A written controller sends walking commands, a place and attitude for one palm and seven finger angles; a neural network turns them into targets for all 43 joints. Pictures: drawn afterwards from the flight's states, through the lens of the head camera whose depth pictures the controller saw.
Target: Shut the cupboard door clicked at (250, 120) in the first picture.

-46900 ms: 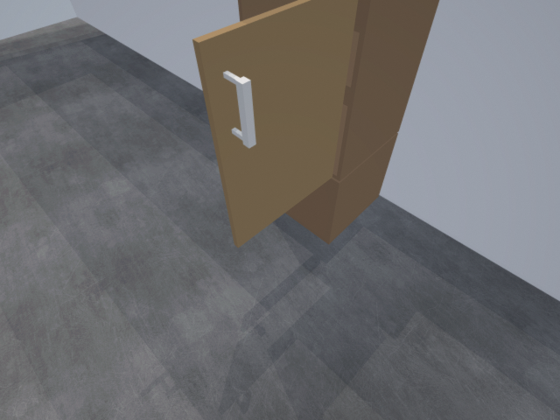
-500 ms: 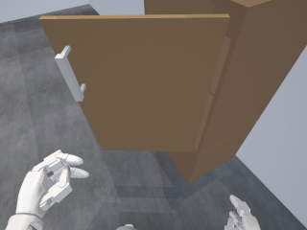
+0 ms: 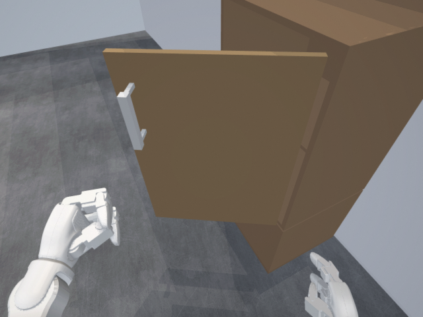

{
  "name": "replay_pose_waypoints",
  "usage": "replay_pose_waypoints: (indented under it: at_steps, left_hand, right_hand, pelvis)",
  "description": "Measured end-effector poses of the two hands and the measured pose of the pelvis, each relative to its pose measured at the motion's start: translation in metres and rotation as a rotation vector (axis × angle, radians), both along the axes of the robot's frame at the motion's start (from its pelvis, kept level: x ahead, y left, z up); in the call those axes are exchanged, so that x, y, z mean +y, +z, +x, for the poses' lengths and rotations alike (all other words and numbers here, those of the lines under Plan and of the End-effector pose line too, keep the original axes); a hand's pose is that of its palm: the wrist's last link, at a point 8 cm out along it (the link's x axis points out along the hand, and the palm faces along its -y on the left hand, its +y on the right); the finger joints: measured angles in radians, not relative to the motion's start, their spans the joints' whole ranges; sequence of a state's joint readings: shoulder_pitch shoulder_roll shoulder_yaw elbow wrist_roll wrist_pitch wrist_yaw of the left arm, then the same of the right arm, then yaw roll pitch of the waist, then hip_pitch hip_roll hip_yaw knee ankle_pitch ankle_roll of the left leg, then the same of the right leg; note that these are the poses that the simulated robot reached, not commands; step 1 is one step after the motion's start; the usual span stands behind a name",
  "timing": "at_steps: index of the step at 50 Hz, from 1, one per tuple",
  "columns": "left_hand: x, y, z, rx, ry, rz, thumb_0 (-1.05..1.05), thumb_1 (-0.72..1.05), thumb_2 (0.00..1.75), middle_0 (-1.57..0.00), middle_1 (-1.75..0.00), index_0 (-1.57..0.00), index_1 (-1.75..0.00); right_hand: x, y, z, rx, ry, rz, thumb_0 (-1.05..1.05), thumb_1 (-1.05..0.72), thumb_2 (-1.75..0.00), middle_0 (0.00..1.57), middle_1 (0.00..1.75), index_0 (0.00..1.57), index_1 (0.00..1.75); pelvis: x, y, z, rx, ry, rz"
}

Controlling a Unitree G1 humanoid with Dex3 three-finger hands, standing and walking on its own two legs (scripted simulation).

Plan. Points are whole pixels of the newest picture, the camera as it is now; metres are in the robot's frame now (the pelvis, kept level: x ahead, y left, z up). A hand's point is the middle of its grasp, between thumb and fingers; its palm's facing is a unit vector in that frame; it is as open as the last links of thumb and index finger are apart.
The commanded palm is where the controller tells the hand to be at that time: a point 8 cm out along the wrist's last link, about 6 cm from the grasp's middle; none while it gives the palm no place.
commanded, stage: raise the hand and make a fist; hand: left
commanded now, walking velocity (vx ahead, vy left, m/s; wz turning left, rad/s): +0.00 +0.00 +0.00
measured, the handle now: (134, 117) +0.48 +0.22 +0.14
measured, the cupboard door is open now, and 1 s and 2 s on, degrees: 58 58 58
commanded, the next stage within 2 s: bring the fist close to the handle in 0.56 s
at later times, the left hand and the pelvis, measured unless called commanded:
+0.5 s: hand (112, 217) +0.23 +0.18 +0.13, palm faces +0.03 -1.00 -0.04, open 3.1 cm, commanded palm +0.20 +0.23 +0.15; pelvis +0.00 -0.01 +0.01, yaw +0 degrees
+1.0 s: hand (119, 191) +0.27 +0.18 +0.15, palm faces +0.00 -1.00 -0.05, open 3.1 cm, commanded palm +0.25 +0.23 +0.15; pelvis +0.00 -0.01 +0.01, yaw +0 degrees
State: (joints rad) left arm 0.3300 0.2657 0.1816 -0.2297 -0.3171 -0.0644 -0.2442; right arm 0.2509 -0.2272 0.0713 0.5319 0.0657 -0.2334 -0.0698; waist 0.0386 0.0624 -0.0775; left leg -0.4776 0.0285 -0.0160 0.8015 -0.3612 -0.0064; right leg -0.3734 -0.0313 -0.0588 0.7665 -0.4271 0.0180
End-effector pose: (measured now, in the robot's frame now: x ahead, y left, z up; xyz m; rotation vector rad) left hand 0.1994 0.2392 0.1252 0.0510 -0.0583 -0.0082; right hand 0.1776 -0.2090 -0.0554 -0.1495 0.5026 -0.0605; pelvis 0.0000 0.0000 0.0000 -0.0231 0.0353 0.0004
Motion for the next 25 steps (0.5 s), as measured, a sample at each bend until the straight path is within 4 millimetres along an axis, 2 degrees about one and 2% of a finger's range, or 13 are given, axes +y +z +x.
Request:
replay_pose_waypoints:
  at_steps: [5, 11, 13, 21, 25]
  left_hand:
    - [-0.003, -0.002, 0.005, 0.069, -0.016, 0.008, 0.02, 0.90, 0.89, -1.28, -1.48, -1.28, -1.48]
    - [0.008, 0.031, 0.012, -0.056, 0.043, 0.027, 0.02, 0.90, 0.89, -1.30, -1.50, -1.29, -1.49]
    - [0.008, 0.035, 0.015, -0.064, 0.039, 0.019, 0.02, 0.90, 0.89, -1.30, -1.50, -1.29, -1.50]
    - [-0.007, 0.006, 0.014, 0.100, -0.014, -0.024, 0.01, 0.90, 0.90, -1.30, -1.50, -1.30, -1.50]
    - [-0.005, 0.011, 0.011, 0.037, 0.034, -0.013, 0.02, 0.90, 0.89, -1.30, -1.50, -1.30, -1.50]
  right_hand:
    - [-0.001, 0.000, -0.007, 0.021, 0.000, -0.005, 0.02, -0.90, -0.90, 0.20, 0.30, 0.20, 0.30]
    - [-0.010, 0.001, -0.014, 0.041, -0.004, -0.021, 0.02, -0.90, -0.90, 0.20, 0.30, 0.20, 0.30]
    - [-0.014, 0.001, -0.015, 0.042, -0.008, -0.021, 0.02, -0.91, -0.90, 0.20, 0.30, 0.20, 0.30]
    - [-0.027, 0.007, -0.011, 0.022, -0.041, -0.034, 0.02, -0.91, -0.90, 0.20, 0.30, 0.20, 0.30]
    - [-0.028, 0.011, -0.008, 0.015, -0.030, -0.046, 0.02, -0.91, -0.90, 0.20, 0.30, 0.20, 0.30]
  pelvis:
    - [0.000, 0.005, -0.002, -0.016, -0.002, 0.005]
    - [-0.004, 0.010, 0.000, -0.031, 0.000, 0.009]
    - [-0.005, 0.012, 0.001, -0.035, 0.000, 0.009]
    - [-0.006, 0.014, 0.002, -0.040, -0.009, 0.018]
    - [-0.009, 0.014, 0.003, -0.043, -0.007, 0.019]
